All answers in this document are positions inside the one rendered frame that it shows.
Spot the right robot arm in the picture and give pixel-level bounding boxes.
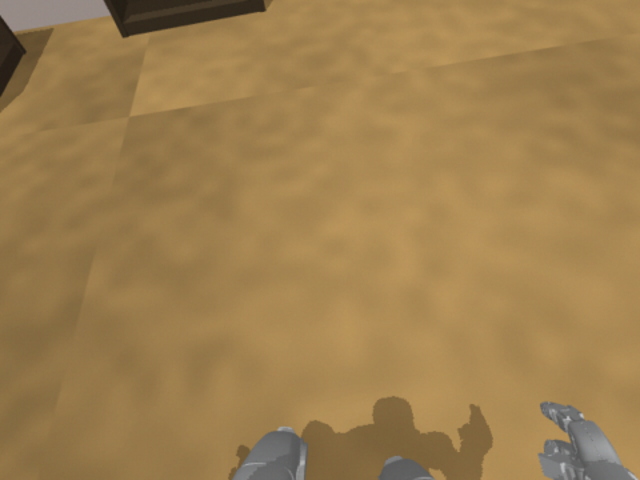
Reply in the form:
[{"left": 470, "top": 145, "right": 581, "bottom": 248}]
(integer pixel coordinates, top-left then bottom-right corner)
[{"left": 583, "top": 461, "right": 638, "bottom": 480}]

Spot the bookshelf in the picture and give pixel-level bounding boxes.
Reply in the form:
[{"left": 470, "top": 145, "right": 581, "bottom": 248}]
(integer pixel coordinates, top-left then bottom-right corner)
[
  {"left": 104, "top": 0, "right": 266, "bottom": 38},
  {"left": 0, "top": 16, "right": 27, "bottom": 97}
]

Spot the right robot hand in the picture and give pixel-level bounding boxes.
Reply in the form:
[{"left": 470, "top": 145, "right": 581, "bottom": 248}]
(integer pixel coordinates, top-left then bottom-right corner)
[{"left": 538, "top": 402, "right": 623, "bottom": 480}]

